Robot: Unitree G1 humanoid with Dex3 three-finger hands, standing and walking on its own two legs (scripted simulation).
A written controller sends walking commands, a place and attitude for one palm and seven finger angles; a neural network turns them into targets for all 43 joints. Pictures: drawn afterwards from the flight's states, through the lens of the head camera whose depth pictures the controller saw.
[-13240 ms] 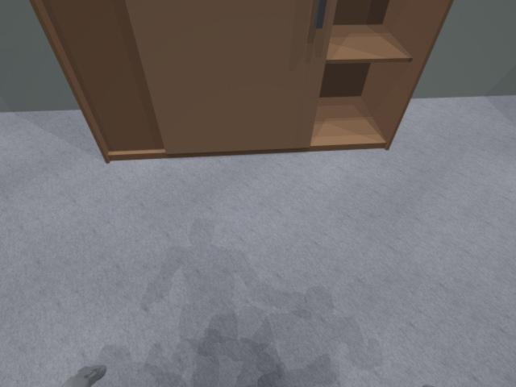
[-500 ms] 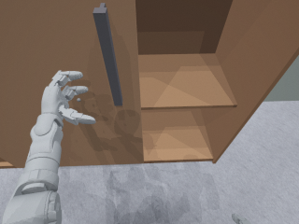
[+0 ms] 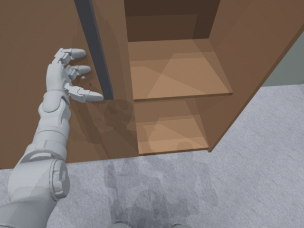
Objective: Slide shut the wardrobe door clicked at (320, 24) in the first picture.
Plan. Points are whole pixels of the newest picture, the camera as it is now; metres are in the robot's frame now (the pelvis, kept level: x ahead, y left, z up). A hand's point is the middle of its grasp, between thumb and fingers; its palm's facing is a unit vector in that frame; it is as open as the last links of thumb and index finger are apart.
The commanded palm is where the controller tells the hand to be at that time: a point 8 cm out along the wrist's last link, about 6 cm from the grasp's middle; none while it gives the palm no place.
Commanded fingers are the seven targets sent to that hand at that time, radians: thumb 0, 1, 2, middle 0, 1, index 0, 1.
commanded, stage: move the hooked fingers beside the handle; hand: left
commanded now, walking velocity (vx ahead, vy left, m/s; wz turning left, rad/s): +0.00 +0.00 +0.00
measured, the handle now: (99, 52) +0.53 +0.12 +0.15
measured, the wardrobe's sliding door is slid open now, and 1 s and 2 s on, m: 0.48 0.48 0.48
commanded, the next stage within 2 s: feel for the door with the fingertips in 0.82 s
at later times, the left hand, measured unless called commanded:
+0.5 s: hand (81, 81) +0.47 +0.17 +0.10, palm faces +0.08 -1.00 -0.01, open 13.9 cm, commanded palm +0.44 +0.21 +0.11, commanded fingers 0.00 -0.50 0.30 -0.30 -1.20 -0.30 -1.20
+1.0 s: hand (80, 80) +0.47 +0.17 +0.11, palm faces +0.06 -1.00 -0.01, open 14.0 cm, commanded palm +0.44 +0.21 +0.11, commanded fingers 0.00 -0.50 0.30 -0.30 -1.20 -0.30 -1.20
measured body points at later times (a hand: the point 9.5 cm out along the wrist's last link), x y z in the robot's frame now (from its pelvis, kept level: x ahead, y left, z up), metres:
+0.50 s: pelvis +0.00 +0.00 +0.00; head +0.07 +0.00 +0.44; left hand +0.46 +0.22 +0.11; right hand +0.03 -0.27 -0.12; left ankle +0.02 +0.11 -0.71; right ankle -0.02 -0.11 -0.71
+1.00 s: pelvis +0.01 +0.00 +0.00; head +0.07 +0.00 +0.45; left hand +0.46 +0.22 +0.11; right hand +0.05 -0.26 -0.12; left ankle +0.02 +0.11 -0.71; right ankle -0.02 -0.11 -0.71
